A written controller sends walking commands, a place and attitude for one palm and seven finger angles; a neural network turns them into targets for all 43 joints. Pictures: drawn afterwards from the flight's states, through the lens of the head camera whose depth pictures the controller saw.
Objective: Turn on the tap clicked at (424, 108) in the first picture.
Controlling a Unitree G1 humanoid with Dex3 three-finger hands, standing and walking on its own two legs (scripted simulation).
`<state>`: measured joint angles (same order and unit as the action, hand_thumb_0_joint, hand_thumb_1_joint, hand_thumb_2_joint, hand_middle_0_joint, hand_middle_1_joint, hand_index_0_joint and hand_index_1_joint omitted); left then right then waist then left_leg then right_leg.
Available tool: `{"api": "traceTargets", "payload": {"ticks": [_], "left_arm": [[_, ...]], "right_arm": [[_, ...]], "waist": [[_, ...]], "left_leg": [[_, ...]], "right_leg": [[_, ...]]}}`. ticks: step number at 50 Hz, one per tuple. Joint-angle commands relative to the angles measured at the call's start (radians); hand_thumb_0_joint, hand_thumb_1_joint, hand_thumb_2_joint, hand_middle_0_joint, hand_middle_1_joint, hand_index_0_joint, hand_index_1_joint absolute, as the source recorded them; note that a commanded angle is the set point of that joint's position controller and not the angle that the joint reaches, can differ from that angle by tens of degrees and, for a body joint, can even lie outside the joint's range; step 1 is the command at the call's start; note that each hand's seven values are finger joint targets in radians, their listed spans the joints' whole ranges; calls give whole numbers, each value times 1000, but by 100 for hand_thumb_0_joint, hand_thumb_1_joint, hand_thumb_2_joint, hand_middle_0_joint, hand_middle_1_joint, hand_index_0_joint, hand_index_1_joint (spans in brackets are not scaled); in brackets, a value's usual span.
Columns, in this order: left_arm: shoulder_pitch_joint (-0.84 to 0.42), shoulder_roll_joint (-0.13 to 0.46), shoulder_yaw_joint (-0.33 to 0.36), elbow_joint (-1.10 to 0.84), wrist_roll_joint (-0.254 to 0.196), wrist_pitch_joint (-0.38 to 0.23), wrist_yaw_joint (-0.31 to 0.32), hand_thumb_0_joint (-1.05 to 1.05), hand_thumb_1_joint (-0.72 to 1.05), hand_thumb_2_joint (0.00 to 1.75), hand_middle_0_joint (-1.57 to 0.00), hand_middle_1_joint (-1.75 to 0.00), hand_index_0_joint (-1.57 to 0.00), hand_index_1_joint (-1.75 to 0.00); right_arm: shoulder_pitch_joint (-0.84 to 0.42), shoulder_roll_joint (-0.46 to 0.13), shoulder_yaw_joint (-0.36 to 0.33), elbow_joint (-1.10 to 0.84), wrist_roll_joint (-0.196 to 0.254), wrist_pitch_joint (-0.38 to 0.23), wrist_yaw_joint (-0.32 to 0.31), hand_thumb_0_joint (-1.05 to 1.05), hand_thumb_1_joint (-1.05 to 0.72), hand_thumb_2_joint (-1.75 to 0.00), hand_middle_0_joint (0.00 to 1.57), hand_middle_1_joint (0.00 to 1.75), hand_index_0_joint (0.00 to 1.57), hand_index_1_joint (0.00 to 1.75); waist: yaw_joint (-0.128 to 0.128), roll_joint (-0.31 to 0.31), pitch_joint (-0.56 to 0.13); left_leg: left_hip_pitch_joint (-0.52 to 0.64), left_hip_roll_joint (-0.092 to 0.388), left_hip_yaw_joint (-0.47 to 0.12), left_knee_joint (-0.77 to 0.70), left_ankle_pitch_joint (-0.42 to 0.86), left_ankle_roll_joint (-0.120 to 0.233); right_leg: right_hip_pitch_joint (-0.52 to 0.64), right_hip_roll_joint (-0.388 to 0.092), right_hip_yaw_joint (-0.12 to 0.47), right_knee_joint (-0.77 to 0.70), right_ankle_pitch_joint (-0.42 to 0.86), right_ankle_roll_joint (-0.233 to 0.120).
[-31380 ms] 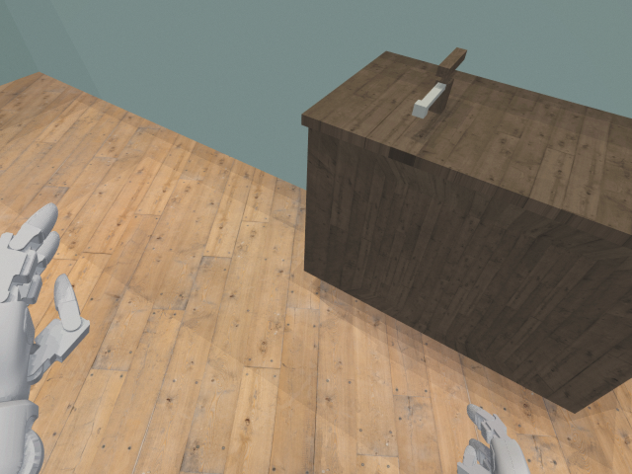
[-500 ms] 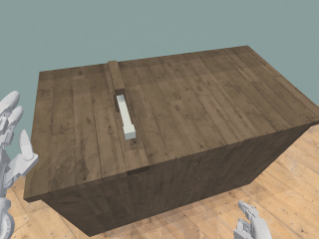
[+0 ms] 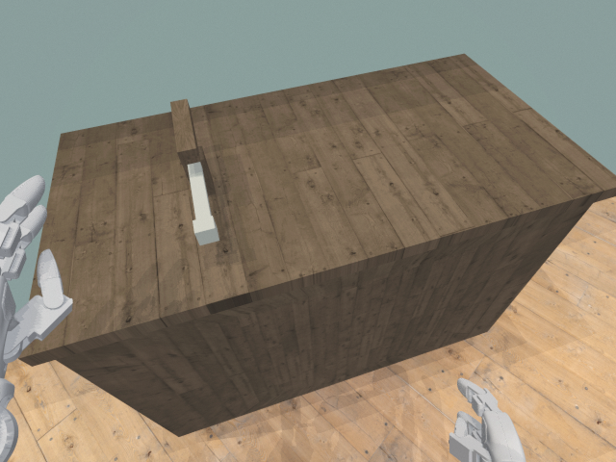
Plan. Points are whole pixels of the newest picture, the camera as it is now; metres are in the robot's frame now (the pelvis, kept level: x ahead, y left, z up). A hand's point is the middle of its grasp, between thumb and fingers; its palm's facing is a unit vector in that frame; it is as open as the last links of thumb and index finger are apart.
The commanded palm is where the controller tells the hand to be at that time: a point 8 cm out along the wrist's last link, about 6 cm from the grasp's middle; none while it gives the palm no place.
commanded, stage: shuffle to correct the standing spot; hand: left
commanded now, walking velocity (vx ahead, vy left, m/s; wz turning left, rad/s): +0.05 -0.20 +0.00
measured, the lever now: (206, 230) +0.39 +0.16 +0.07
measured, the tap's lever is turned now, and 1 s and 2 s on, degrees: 0 0 0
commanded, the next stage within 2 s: come to a stop and stand still in 1.70 s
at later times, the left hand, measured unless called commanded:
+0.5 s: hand (208, 358) +0.18 +0.09 +0.17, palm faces +0.37 -0.81 -0.45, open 7.4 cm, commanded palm +0.12 +0.12 +0.19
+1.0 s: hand (356, 342) +0.20 -0.03 +0.17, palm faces +0.42 -0.81 -0.40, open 7.4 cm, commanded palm +0.14 +0.00 +0.19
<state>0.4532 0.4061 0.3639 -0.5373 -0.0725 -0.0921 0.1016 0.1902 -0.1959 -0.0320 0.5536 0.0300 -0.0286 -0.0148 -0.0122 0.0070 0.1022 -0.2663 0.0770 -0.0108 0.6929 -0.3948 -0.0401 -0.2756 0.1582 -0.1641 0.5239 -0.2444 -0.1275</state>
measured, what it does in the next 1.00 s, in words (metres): steps to the right: left foot, then right foot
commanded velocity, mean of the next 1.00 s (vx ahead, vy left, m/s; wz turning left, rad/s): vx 0.13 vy -0.06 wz -0.04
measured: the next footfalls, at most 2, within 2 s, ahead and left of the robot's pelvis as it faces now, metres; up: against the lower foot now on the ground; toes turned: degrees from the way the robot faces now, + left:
left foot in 0.10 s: +0.04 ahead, +0.13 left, +0.00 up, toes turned +6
right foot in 0.28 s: +0.04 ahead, -0.30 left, +0.00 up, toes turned -3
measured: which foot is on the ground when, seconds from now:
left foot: up 0.00-0.08, down 0.10-0.28, up 0.30-0.44, down 0.46-0.68, up 0.70-1.00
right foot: down 0.00-0.08, up 0.10-0.26, down 0.28-1.00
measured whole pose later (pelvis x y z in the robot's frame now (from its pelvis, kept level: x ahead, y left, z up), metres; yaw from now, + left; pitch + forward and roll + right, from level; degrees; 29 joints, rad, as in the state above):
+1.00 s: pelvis -0.02 -0.28 +0.03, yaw +0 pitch +1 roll +3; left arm 0.45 0.33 0.32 -0.42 -0.04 -0.15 0.16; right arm 0.24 -0.23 -0.02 0.61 0.02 -0.08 -0.04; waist 0.03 -0.03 0.02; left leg -0.36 0.00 0.09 0.70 -0.30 0.02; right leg -0.22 0.07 -0.08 0.35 -0.16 -0.13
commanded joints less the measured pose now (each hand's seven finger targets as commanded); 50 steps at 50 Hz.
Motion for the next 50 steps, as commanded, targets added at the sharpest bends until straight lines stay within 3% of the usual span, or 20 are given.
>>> {"api": "traceTargets", "payload": {"ticks": [1, 2, 3, 4, 5, 6, 7, 8, 10, 13, 15, 18, 22, 24, 26, 32, 35, 38, 41, 50], "left_arm": [[1, 214, 183, -175, -29, -82, 21, 0, 90, 90, -20, -30, -20, -30], [1, 218, 192, -172, -29, -88, 18, 0, 90, 90, -20, -30, -20, -30], [-1, 215, 187, -142, -43, -85, 17, 0, 90, 90, -20, -30, -20, -30], [31, 157, 160, -150, -50, -96, 26, 0, 90, 90, -20, -30, -20, -30], [65, 171, 166, -181, 5, -106, 28, 0, 90, 90, -20, -30, -20, -30], [1, 141, 98, -204, 17, -97, -5, 0, 90, 90, -20, -30, -20, -30], [-133, 201, 137, -273, 9, -108, -21, 0, 90, 90, -20, -30, -20, -30], [-39, 154, 154, -238, -1, -123, -25, 0, 90, 90, -20, -30, -20, -30], [44, 182, 227, -244, -8, -160, -19, 0, 90, 90, -20, -30, -20, -30], [-87, 209, 217, -291, 25, -137, 9, 0, 90, 90, -20, -30, -20, -30], [-130, 294, 273, -221, 31, -137, 21, 0, 90, 90, -20, -30, -20, -30], [-111, 201, 182, -248, 35, -116, 38, 0, 90, 90, -20, -30, -20, -30], [7, 181, 215, -226, 2, -139, 31, 0, 90, 90, -20, -30, -20, -30], [-65, 187, 197, -298, 18, -177, 42, 0, 90, 90, -20, -30, -20, -30], [-124, 228, 202, -358, 22, -176, 42, 0, 90, 90, -20, -30, -20, -30], [-29, 164, 145, -214, 39, -135, 49, 0, 90, 90, -20, -30, -20, -30], [-60, 203, 190, -83, 22, -100, 43, 0, 90, 90, -20, -30, -20, -30], [-51, 148, 139, -1, 9, -98, 22, 0, 90, 90, -20, -30, -20, -30], [-68, 157, 136, -39, 12, -118, 25, 0, 90, 90, -20, -30, -20, -30], [-126, 156, 105, -181, 41, -160, 96, 0, 90, 90, -20, -30, -20, -30]], "right_arm": [[-41, -119, -65, -100, 19, -86, -8, 0, -90, -90, 20, 30, 20, 30], [-34, -104, -61, -74, 15, -92, -9, 0, -90, -90, 20, 30, 20, 30], [6, -107, -75, -36, 20, -110, -14, 0, -90, -90, 20, 30, 20, 30], [-58, -149, -70, -80, -19, -115, -21, 0, -90, -90, 20, 30, 20, 30], [-191, -99, -32, -185, -80, -86, -5, 0, -90, -90, 20, 30, 20, 30], [-237, -94, -9, -182, -53, -65, -10, 0, -90, -90, 20, 30, 20, 30], [-186, -147, -64, -130, -28, -56, 7, 0, -90, -90, 20, 30, 20, 30], [-73, -165, -74, -161, -35, -61, 20, 0, -90, -90, 20, 30, 20, 30], [-15, -115, -50, -149, -13, -80, 11, 0, -90, -90, 20, 30, 20, 30], [18, -108, -44, -179, 27, -94, 17, 0, -90, -90, 20, 30, 20, 30], [-25, -78, -46, -154, 22, -106, 15, 0, -90, -90, 20, 30, 20, 30], [-50, -124, -58, -147, 36, -88, 19, 0, -90, -90, 20, 30, 20, 30], [-45, -100, -34, -139, 20, -32, -1, 0, -90, -90, 20, 30, 20, 30], [-53, -115, -50, -153, -5, -55, 2, 0, -90, -90, 20, 30, 20, 30], [-86, -100, -27, -146, -29, -81, 2, 0, -90, -90, 20, 30, 20, 30], [-22, -115, -12, -148, -5, -85, 12, 0, -90, -90, 20, 30, 20, 30], [-54, -100, -26, -151, 10, -69, -7, 0, -90, -90, 20, 30, 20, 30], [-45, -114, -27, -117, 17, -67, -3, 0, -90, -90, 20, 30, 20, 30], [-61, -97, -7, -91, 5, -54, -13, 0, -90, -90, 20, 30, 20, 30], [-73, -111, -16, -114, -14, -115, -37, 0, -90, -90, 20, 30, 20, 30]], "waist": [[-28, -313, -119], [-49, -255, -115], [-102, -68, -106], [-115, 592, -135], [21, 522, -150], [51, 257, -114], [41, 130, -140], [29, 104, -146], [88, 121, -126], [9, 7, -233], [6, -389, -216], [-3, -271, -91], [-31, 185, -129], [-5, 342, -155], [-13, 402, -142], [27, 201, -173], [6, -369, -148], [-13, -186, -35], [-7, -44, -61], [55, -49, -231]], "left_leg": [[126, -128, 192, 87, -164, 25], [215, -136, 278, -70, -163, 44], [324, -25, 268, -418, -81, 124], [162, 353, -155, -636, 134, 321], [-133, 484, -381, -385, 353, 345], [-88, 458, -309, -438, 399, 284], [90, 397, -144, -370, 346, 237], [98, 337, -69, -282, 248, 201], [-18, 250, 2, -167, 310, 165], [-47, 81, 52, 207, 228, 79], [-315, -65, 90, 604, -141, 18], [-176, 38, -86, 577, -102, 54], [149, -18, 14, -273, 103, 39], [213, 240, -441, -399, 179, 152], [149, 285, -511, -429, 179, 220], [-115, 112, -33, -123, -65, 120], [-390, -102, 45, 559, -129, 51], [-380, -35, -47, 652, 47, 30], [-339, -10, 0, 493, 115, 26], [-114, -92, 103, -143, 107, 90]], "right_leg": [[-22, -228, 191, -446, 433, 482], [-28, -151, 83, -355, 574, 681], [-93, -63, -16, 144, 800, 695], [-133, 20, 92, 1109, 144, 523], [-117, -129, 460, 1463, -255, 204], [-207, -149, 444, 1359, -279, -125], [-395, -166, 419, 1135, -211, -279], [-428, -198, 371, 928, -231, 32], [-191, -241, 274, 351, -228, 203], [171, -132, 17, -149, 149, 123], [234, -392, 289, -156, 482, -1], [-111, -493, 505, -152, 229, -136], [-219, -201, 73, 355, -136, 45], [-376, -108, 153, 723, -282, 85], [-418, -146, 211, 843, -206, 100], [154, -145, 77, -17, -88, 85], [190, -429, 603, -326, -218, -37], [-43, -453, 638, -376, -388, -58], [-20, -404, 429, -331, -201, -66], [270, -401, 460, -345, -63, 97]]}}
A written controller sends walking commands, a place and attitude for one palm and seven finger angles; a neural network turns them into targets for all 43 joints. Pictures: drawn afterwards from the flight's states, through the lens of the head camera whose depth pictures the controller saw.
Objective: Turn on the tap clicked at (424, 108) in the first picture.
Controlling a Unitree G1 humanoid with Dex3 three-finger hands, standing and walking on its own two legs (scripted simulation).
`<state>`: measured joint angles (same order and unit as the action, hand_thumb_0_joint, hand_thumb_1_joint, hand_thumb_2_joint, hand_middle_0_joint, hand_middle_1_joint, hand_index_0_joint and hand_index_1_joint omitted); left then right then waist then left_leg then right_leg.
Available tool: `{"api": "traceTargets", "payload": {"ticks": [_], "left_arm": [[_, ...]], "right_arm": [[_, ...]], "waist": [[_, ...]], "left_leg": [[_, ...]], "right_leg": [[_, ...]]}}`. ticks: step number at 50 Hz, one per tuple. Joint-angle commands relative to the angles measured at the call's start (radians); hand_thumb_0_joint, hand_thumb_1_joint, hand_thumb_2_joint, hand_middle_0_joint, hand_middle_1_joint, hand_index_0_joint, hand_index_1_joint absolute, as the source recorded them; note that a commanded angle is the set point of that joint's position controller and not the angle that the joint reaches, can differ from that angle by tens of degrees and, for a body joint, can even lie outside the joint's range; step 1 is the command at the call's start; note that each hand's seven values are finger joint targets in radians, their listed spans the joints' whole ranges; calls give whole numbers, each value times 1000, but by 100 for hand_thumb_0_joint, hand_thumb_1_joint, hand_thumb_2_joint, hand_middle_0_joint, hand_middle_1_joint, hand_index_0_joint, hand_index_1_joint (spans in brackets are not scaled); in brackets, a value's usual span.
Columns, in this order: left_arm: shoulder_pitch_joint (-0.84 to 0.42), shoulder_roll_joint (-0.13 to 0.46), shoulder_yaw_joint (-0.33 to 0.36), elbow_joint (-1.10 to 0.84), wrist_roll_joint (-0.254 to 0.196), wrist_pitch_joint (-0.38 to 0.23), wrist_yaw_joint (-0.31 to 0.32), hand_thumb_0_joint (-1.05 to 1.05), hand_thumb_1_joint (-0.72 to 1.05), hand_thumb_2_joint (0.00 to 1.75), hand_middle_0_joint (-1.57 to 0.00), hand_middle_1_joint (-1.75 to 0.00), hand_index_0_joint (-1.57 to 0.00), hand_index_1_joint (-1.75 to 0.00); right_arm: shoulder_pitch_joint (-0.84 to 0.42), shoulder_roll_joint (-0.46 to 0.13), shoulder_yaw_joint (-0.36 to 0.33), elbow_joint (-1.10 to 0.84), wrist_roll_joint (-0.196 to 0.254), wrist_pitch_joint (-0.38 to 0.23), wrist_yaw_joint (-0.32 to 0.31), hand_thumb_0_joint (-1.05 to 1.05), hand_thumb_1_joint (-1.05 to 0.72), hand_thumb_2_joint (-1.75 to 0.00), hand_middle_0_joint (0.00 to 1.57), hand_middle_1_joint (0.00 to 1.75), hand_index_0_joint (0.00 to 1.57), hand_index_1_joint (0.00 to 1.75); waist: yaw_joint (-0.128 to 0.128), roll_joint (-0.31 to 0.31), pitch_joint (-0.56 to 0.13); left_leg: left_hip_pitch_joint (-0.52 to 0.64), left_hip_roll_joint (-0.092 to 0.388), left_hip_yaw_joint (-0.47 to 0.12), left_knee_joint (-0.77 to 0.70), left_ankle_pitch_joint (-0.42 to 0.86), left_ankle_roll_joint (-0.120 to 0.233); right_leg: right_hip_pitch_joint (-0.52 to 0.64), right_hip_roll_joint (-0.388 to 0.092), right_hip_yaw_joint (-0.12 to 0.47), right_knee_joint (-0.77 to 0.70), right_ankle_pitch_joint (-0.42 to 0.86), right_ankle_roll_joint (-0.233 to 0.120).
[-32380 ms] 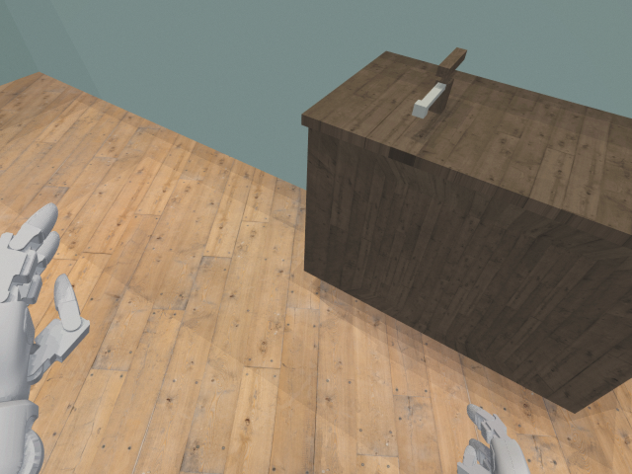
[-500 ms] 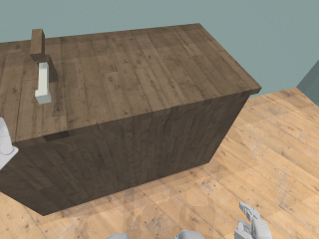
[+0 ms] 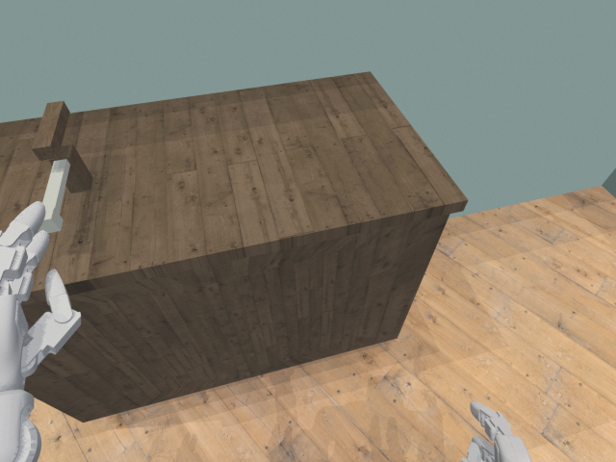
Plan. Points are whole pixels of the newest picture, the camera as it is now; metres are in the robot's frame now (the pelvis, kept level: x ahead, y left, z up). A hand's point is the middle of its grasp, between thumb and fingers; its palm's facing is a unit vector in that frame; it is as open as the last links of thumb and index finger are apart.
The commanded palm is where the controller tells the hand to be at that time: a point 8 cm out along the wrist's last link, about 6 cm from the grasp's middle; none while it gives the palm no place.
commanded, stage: shuffle to correct the standing spot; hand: left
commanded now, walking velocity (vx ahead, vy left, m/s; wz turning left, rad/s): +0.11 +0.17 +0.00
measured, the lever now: (47, 221) +0.41 +0.44 +0.05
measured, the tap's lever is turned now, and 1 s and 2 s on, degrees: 0 0 0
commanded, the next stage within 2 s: come to a stop and stand still in 0.70 s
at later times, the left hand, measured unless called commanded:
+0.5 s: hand (117, 252) +0.28 +0.23 +0.16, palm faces +0.33 -0.77 -0.55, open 7.4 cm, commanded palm +0.22 +0.28 +0.17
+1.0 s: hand (29, 225) +0.30 +0.33 +0.17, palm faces +0.40 -0.79 -0.46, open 7.4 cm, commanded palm +0.24 +0.36 +0.17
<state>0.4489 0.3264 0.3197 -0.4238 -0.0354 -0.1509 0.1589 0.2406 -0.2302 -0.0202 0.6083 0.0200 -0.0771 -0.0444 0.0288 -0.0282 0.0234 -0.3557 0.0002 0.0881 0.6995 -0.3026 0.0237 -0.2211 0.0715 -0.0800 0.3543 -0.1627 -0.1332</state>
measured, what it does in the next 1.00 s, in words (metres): steps to the left: left foot, then right foot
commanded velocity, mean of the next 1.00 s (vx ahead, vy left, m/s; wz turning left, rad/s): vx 0.00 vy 0.09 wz -0.03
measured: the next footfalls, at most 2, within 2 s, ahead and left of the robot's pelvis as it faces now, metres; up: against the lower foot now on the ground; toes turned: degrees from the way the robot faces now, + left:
left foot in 0.20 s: +0.04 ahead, +0.12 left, +0.00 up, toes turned +1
right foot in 0.44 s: +0.14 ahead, -0.07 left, +0.00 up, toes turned -4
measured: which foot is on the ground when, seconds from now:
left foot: up 0.00-0.18, down 0.20-0.48, up 0.50-0.86, down 0.88-1.00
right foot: down 0.00-0.34, up 0.36-0.42, down 0.44-0.88, up 0.90-1.00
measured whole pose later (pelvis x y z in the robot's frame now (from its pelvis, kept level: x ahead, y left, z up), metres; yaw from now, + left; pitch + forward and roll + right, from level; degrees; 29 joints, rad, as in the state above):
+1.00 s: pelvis +0.08 +0.08 -0.01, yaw +0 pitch -1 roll +2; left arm 0.45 0.45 0.43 -0.54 -0.06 -0.18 0.16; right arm 0.18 -0.16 -0.01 0.56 0.03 -0.08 -0.03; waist -0.01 -0.06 0.08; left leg -0.24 0.02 0.09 0.51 -0.25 -0.02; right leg -0.35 -0.04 -0.03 0.71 -0.39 0.00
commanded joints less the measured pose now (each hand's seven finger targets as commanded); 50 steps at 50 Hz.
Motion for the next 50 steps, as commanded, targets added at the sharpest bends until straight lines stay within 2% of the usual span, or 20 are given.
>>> {"api": "traceTargets", "payload": {"ticks": [1, 9, 14, 15, 17, 18, 20, 22, 23, 24, 25, 26, 28, 31, 39, 42, 44, 46, 47, 50], "left_arm": [[-101, 241, 158, -284, 2, -98, 40, 0, 90, 90, -20, -30, -20, -30], [27, 223, 173, -188, -21, -96, 9, 0, 90, 90, -20, -30, -20, -30], [-12, 240, 158, -236, -29, -106, 2, 0, 90, 90, -20, -30, -20, -30], [-2, 244, 166, -252, -29, -104, 6, 0, 90, 90, -20, -30, -20, -30], [19, 243, 167, -321, -28, -93, 10, 0, 90, 90, -20, -30, -20, -30], [48, 244, 173, -328, -21, -82, 6, 0, 90, 90, -20, -30, -20, -30], [89, 289, 220, -326, -26, -57, 4, 0, 90, 90, -20, -30, -20, -30], [53, 323, 260, -330, -27, -62, 6, 0, 90, 90, -20, -30, -20, -30], [40, 327, 258, -294, -25, -64, 7, 0, 90, 90, -20, -30, -20, -30], [24, 293, 262, -244, -44, -75, 3, 0, 90, 90, -20, -30, -20, -30], [18, 236, 221, -193, -43, -78, -1, 0, 90, 90, -20, -30, -20, -30], [42, 243, 215, -153, -45, -76, -5, 0, 90, 90, -20, -30, -20, -30], [66, 236, 219, -126, -38, -87, -10, 0, 90, 90, -20, -30, -20, -30], [-52, 210, 157, -189, -29, -98, -7, 0, 90, 90, -20, -30, -20, -30], [-61, 265, 183, -352, -20, -77, 38, 0, 90, 90, -20, -30, -20, -30], [36, 242, 201, -371, -24, -82, 33, 0, 90, 90, -20, -30, -20, -30], [38, 228, 206, -369, -26, -91, 28, 0, 90, 90, -20, -30, -20, -30], [84, 190, 200, -257, -35, -81, 19, 0, 90, 90, -20, -30, -20, -30], [29, 230, 210, -297, -27, -80, 15, 0, 90, 90, -20, -30, -20, -30], [-37, 213, 177, -295, -17, -80, 0, 0, 90, 90, -20, -30, -20, -30]], "right_arm": [[-126, -81, -34, -175, 5, -61, -5, 0, -90, -90, 20, 30, 20, 30], [-116, -101, -41, -198, 26, 4, 26, 0, -90, -90, 20, 30, 20, 30], [-119, -119, -42, -196, 24, 32, 32, 0, -90, -90, 20, 30, 20, 30], [-123, -119, -40, -205, 14, 34, 31, 0, -90, -90, 20, 30, 20, 30], [-131, -96, -36, -222, -10, 25, 36, 0, -90, -90, 20, 30, 20, 30], [-131, -93, -42, -228, -8, 17, 35, 0, -90, -90, 20, 30, 20, 30], [-137, -104, -35, -241, 3, 7, 28, 0, -90, -90, 20, 30, 20, 30], [-134, -104, -24, -226, 9, 9, 24, 0, -90, -90, 20, 30, 20, 30], [-119, -89, -29, -222, 13, 5, 21, 0, -90, -90, 20, 30, 20, 30], [-119, -104, -38, -218, 7, -5, 26, 0, -90, -90, 20, 30, 20, 30], [-88, -131, -58, -205, 15, -2, 27, 0, -90, -90, 20, 30, 20, 30], [-101, -132, -60, -190, 24, 6, 30, 0, -90, -90, 20, 30, 20, 30], [-109, -89, -31, -160, 18, 22, 29, 0, -90, -90, 20, 30, 20, 30], [-133, -71, -7, -145, 5, 18, 22, 0, -90, -90, 20, 30, 20, 30], [-141, -60, -23, -189, 0, -44, 3, 0, -90, -90, 20, 30, 20, 30], [-111, -76, -35, -198, 10, -32, -3, 0, -90, -90, 20, 30, 20, 30], [-103, -97, -38, -207, 18, -35, -1, 0, -90, -90, 20, 30, 20, 30], [-94, -85, -44, -199, 29, -44, -2, 0, -90, -90, 20, 30, 20, 30], [-99, -73, -29, -175, 9, -47, 0, 0, -90, -90, 20, 30, 20, 30], [-94, -80, -25, -168, -1, -59, 25, 0, -90, -90, 20, 30, 20, 30]], "waist": [[9, -2, -147], [-10, -25, -154], [-55, 38, -223], [-62, 113, -238], [-47, 267, -186], [-35, 245, -127], [-16, 238, -63], [-6, 80, -132], [-16, -175, -165], [-29, -264, -163], [-35, -275, -89], [-27, -195, -34], [-31, -61, -19], [-41, -13, -68], [-1, -133, -111], [-16, 20, -152], [-21, 231, -164], [-24, 160, -100], [-35, 251, -127], [-35, 247, -139]], "left_leg": [[-34, -2, -15, -180, 14, 31], [-42, 21, -51, -207, 74, 45], [384, 72, -88, -253, 394, 130], [483, 125, -169, -207, 514, 174], [509, 228, -317, -225, 669, 215], [471, 217, -281, -233, 661, 189], [259, 166, -172, -209, 561, 107], [-3, 101, -125, 2, 416, 67], [-161, -5, -54, 245, 190, 20], [-213, -53, -109, 422, -165, -17], [-187, -19, -184, 471, -120, -34], [-170, 18, -197, 466, -102, -38], [-174, 43, -172, 460, -37, -48], [-138, 43, -108, 360, 34, -49], [110, 11, 21, -106, 90, -29], [233, 69, -51, -268, 203, -8], [306, 253, -280, -360, 425, 67], [307, 261, -246, -350, 589, 80], [319, 250, -241, -341, 690, 61], [291, 239, -157, -282, 692, 27]], "right_leg": [[251, -328, 387, -159, -100, 116], [351, -312, 307, -5, 476, 224], [49, -166, 87, 338, 868, 345], [-107, -133, 83, 459, 658, 319], [-335, -82, 120, 623, -225, 199], [-364, -84, 108, 559, -335, 155], [-173, -135, 42, 272, -233, 119], [257, -162, 46, 93, 210, 112], [383, -335, 308, 80, 432, 45], [317, -479, 490, -8, 450, -13], [183, -468, 497, -62, 383, 64], [86, -471, 476, -75, 295, 102], [34, -435, 392, -37, 255, 43], [36, -388, 287, -34, 227, 22], [25, -392, 199, 5, 112, 16], [5, -281, 116, 177, 69, 74], [-165, -111, 24, 379, -234, 131], [-244, -66, 32, 457, -290, 133], [-233, -98, 32, 428, -282, 134], [-128, -81, 10, 264, -148, 130]]}}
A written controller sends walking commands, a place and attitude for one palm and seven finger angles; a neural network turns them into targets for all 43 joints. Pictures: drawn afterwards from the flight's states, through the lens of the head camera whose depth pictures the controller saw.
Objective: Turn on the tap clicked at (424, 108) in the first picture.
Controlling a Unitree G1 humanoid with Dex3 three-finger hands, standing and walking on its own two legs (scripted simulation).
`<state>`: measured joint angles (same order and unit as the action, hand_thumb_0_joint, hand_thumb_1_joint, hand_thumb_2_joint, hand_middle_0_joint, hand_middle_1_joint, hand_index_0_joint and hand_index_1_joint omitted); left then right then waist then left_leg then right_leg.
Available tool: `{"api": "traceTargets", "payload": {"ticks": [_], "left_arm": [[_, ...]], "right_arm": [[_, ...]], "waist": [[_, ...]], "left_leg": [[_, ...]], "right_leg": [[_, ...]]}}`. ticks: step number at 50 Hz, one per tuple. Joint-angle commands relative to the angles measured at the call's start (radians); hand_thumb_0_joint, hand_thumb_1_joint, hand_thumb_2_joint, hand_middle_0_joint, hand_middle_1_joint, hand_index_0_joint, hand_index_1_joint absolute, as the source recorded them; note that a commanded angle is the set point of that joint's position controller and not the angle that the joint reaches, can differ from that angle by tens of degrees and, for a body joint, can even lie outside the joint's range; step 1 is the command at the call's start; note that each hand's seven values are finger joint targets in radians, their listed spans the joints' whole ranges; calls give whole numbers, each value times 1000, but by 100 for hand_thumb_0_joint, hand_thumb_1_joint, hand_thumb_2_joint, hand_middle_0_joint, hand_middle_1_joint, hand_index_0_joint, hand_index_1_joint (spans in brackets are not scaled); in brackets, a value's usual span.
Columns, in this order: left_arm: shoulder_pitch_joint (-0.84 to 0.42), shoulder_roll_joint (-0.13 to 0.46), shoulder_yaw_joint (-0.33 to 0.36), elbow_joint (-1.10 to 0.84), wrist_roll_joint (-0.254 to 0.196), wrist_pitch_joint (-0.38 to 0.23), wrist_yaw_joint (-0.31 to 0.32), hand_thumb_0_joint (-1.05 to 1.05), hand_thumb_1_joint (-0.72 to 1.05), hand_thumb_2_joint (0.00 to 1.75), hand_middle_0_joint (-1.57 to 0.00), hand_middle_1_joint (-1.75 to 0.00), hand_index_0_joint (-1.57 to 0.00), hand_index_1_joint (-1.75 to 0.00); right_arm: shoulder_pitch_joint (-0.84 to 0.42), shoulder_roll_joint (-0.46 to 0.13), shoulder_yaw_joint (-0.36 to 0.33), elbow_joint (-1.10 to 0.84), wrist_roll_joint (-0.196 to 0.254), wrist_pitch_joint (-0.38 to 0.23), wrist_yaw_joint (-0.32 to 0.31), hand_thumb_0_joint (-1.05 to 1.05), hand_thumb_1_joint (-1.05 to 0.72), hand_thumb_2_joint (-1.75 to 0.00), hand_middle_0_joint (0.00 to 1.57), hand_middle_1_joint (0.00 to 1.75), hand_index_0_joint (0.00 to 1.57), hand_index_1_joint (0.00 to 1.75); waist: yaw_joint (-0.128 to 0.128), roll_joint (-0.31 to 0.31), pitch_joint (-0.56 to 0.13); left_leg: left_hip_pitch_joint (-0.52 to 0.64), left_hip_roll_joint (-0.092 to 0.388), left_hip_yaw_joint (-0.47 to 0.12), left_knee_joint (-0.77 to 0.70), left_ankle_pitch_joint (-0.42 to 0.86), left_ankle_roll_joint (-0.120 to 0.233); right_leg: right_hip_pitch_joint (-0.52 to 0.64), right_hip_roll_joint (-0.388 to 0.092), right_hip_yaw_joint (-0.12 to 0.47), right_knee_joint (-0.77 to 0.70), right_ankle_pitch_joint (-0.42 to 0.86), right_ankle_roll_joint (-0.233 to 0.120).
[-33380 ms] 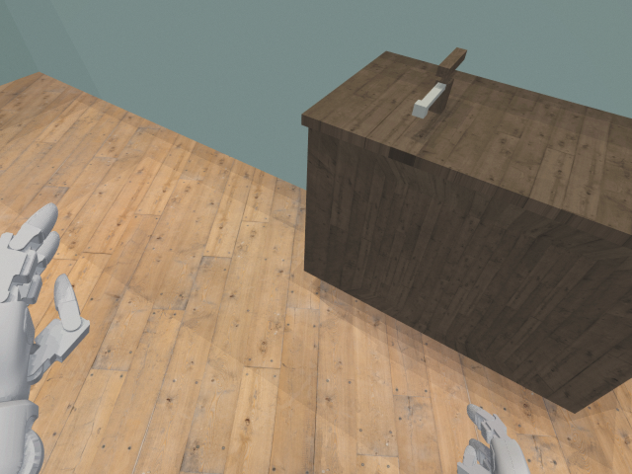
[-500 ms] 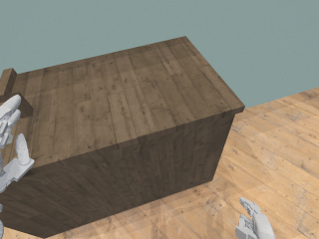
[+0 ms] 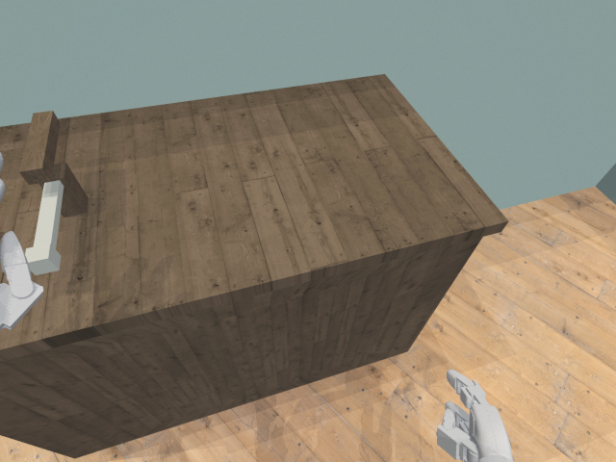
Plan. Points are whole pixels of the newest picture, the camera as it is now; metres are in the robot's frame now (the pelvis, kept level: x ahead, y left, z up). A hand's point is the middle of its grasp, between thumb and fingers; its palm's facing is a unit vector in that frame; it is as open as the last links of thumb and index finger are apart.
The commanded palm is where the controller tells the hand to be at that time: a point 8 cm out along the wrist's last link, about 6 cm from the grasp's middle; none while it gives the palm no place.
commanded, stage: come to a stop and stand still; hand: left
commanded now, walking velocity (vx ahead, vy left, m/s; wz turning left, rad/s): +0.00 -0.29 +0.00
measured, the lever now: (42, 259) +0.33 +0.36 +0.06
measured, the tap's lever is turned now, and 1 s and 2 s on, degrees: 0 0 0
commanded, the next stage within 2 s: look again from close up in 1.12 s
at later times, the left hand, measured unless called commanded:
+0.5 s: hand out of the picture +0.24 +0.28 +0.22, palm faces +0.48 -0.79 -0.37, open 7.4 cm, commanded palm +0.15 +0.28 +0.18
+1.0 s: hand (13, 273) +0.24 +0.29 +0.18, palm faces +0.36 -0.85 -0.38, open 7.4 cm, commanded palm +0.19 +0.33 +0.18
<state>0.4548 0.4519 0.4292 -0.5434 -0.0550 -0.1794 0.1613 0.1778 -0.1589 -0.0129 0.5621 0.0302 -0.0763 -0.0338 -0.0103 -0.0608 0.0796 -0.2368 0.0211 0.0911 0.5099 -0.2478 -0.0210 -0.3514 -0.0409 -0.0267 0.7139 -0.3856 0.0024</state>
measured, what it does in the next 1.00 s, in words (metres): steps on the spot: right foot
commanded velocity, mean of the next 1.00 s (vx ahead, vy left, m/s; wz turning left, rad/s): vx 0.00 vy -0.03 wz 0.00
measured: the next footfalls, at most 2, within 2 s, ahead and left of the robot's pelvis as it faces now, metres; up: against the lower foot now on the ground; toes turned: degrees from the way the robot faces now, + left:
right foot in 0.06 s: +0.07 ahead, -0.07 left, +0.00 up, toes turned -1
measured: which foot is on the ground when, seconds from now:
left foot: down 0.00-1.00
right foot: up 0.00-0.04, down 0.06-1.00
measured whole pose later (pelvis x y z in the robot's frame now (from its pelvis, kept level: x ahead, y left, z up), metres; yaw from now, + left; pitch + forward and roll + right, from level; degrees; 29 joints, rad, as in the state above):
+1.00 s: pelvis +0.02 +0.05 +0.01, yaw -2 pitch +0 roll -1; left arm 0.42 0.34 0.34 -0.46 -0.04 -0.19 0.11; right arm 0.16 -0.19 0.05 0.57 -0.01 -0.12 -0.02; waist 0.02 0.01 0.03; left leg -0.21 0.00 0.08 0.47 -0.26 0.04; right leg -0.23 0.01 -0.02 0.42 -0.19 0.00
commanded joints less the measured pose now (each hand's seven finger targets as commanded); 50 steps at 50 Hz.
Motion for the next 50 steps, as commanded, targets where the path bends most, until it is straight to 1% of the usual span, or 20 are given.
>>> {"api": "traceTargets", "payload": {"ticks": [1, 4, 8, 10, 13, 15, 16, 17, 18, 19, 21, 23, 25, 29, 31, 32, 35, 42, 45, 50], "left_arm": [[-75, 78, 42, -209, 1, -49, -11, 0, 90, 90, -20, -30, -20, -30], [-107, 78, 12, -194, 8, -30, -15, 0, 90, 90, -20, -30, -20, -30], [-53, 71, 19, -170, -18, -4, -12, 0, 90, 90, -20, -30, -20, -30], [-65, 92, 41, -173, -28, -1, -6, 0, 90, 90, -20, -30, -20, -30], [-89, 101, 47, -174, -27, 0, 5, 0, 90, 90, -20, -30, -20, -30], [-99, 87, 37, -166, -21, 2, 9, 0, 90, 90, -20, -30, -20, -30], [-984, 904, 254, -481, -1, -189, 3, 0, 90, 90, -20, -30, -20, -30], [-625, 270, 213, 1, 13, -98, -27, 0, 90, 90, -20, -30, -20, -30], [-471, 312, 207, 43, 8, -79, -36, 0, 90, 90, -20, -30, -20, -30], [-442, 277, 163, 98, 3, -78, -42, 0, 90, 90, -20, -30, -20, -30], [-242, 79, 3, 126, -23, -87, -72, 0, 90, 90, -20, -30, -20, -30], [-101, 22, -55, 26, -25, -87, -68, 0, 90, 90, -20, -30, -20, -30], [-53, 28, -56, -49, -14, -88, -61, 0, 90, 90, -20, -30, -20, -30], [-75, 134, 68, -105, 5, -91, -35, 0, 90, 90, -20, -30, -20, -30], [-146, 219, 145, -172, 8, -104, -21, 0, 90, 90, -20, -30, -20, -30], [-127, 157, 115, -161, 4, -101, -19, 0, 90, 90, -20, -30, -20, -30], [-134, 143, 98, -200, 3, -89, -10, 0, 90, 90, -20, -30, -20, -30], [-63, 27, 3, -146, 12, -74, -29, 0, 90, 90, -20, -30, -20, -30], [-44, 13, -4, -71, 14, -60, -36, 0, 90, 90, -20, -30, -20, -30], [-111, 41, 13, -78, 10, -59, -39, 0, 90, 90, -20, -30, -20, -30]], "right_arm": [[-51, -145, -22, -134, -10, -67, 18, 0, -90, -90, 20, 30, 20, 30], [-54, -154, -15, -137, -12, -68, 25, 0, -90, -90, 20, 30, 20, 30], [-46, -151, -24, -136, -3, -63, 19, 0, -90, -90, 20, 30, 20, 30], [-53, -141, -12, -128, -7, -54, 11, 0, -90, -90, 20, 30, 20, 30], [-79, -135, 5, -127, -11, -43, -8, 0, -90, -90, 20, 30, 20, 30], [-76, -140, 4, -127, -9, -46, -13, 0, -90, -90, 20, 30, 20, 30], [128, -204, 168, -233, 43, -63, -96, 0, -90, -90, 20, 30, 20, 30], [-3, -41, 40, -167, 40, -125, -53, 0, -90, -90, 20, 30, 20, 30], [-21, -148, 14, -108, -17, -128, -20, 0, -90, -90, 20, 30, 20, 30], [-3, -206, -14, -128, -26, -129, -9, 0, -90, -90, 20, 30, 20, 30], [23, -171, -6, -136, -9, -144, 20, 0, -90, -90, 20, 30, 20, 30], [40, -190, -10, -148, -4, -147, 43, 0, -90, -90, 20, 30, 20, 30], [11, -192, -12, -151, -5, -154, 49, 0, -90, -90, 20, 30, 20, 30], [-49, -196, -12, -160, -21, -142, 22, 0, -90, -90, 20, 30, 20, 30], [-57, -200, -7, -159, -29, -127, 4, 0, -90, -90, 20, 30, 20, 30], [-56, -187, -2, -159, -33, -124, -3, 0, -90, -90, 20, 30, 20, 30], [-58, -185, 5, -160, -35, -127, -12, 0, -90, -90, 20, 30, 20, 30], [-41, -190, -3, -130, -39, -131, 3, 0, -90, -90, 20, 30, 20, 30], [-43, -189, -7, -125, -35, -107, 7, 0, -90, -90, 20, 30, 20, 30], [-64, -173, 3, -141, -35, -77, -3, 0, -90, -90, 20, 30, 20, 30]], "waist": [[7, 266, -189], [14, 231, -177], [14, -4, -176], [13, 13, -159], [17, 138, -108], [19, 150, -93], [-34, 238, -24], [4, 56, -136], [32, 6, -89], [45, 6, -111], [45, 79, -196], [52, 129, -205], [52, 75, -160], [36, -9, -121], [26, 80, -133], [23, 136, -153], [33, 263, -190], [21, 127, -256], [17, 51, -203], [17, 72, -170]], "left_leg": [[179, 221, -145, -83, 605, 70], [14, 210, -156, -70, 338, 59], [-1, 81, -95, 9, 31, 18], [29, 65, -93, 0, -35, 19], [-8, 91, -127, -112, -135, 33], [-42, 89, -134, -141, -174, 39], [-104, 47, -85, -55, -2, 41], [-28, 142, -108, -45, -37, 46], [-43, 84, -78, -63, -78, 35], [-31, 55, -48, -6, -70, 34], [16, 20, -48, 20, -61, 43], [16, 20, -48, -21, -76, 45], [13, 28, -68, -57, -81, 50], [-7, 49, -99, -116, -69, 46], [-12, 54, -117, -141, -39, 46], [-11, 66, -122, -159, -18, 50], [-15, 75, -116, -166, 86, 47], [96, 87, -110, -93, 394, 29], [59, 94, -115, -114, 316, 28], [28, 90, -122, -156, 213, 29]], "right_leg": [[22, 36, -43, -153, 114, -6], [211, 27, -14, -302, 265, -16], [162, -64, 141, -361, 273, -80], [84, -89, 173, -408, 120, -87], [63, -37, 130, -416, -26, -47], [93, -18, 120, -425, -39, -32], [85, 25, 73, -387, 60, 30], [12, -57, 82, -350, -58, -9], [55, 1, 149, -408, 35, -20], [52, -40, 201, -438, 87, -20], [94, -85, 212, -430, 86, -32], [117, -72, 179, -427, 56, -23], [88, -51, 150, -443, 14, -13], [75, -18, 118, -437, 18, -25], [98, -13, 111, -398, 70, -33], [130, -6, 94, -363, 130, -34], [214, 4, 63, -308, 282, -30], [230, 3, 29, -284, 491, -22], [210, 5, 34, -303, 450, -15], [208, 2, 43, -316, 389, -15]]}}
